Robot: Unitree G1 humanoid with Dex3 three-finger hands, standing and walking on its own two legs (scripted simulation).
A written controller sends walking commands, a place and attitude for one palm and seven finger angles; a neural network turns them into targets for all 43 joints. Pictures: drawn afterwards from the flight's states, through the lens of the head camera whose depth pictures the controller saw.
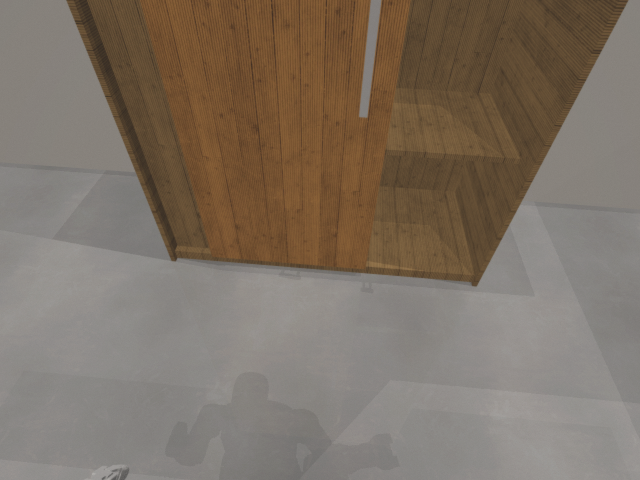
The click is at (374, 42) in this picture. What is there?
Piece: wardrobe's sliding door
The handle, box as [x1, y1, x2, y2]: [359, 0, 380, 117]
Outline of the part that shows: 380,0 371,0 359,111 359,116 364,117 367,116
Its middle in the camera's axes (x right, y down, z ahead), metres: +0.11 -0.43 +0.91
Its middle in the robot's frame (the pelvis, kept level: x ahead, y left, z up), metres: +0.99 -0.06 +0.11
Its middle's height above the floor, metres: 0.88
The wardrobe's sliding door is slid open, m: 0.43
